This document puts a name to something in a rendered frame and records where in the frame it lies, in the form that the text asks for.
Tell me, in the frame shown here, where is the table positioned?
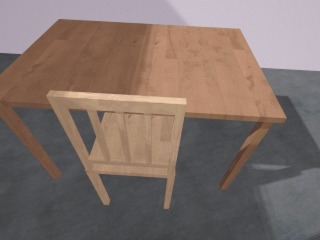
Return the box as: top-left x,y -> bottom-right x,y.
0,19 -> 287,190

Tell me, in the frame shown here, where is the chair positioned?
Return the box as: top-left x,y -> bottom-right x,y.
46,90 -> 187,209

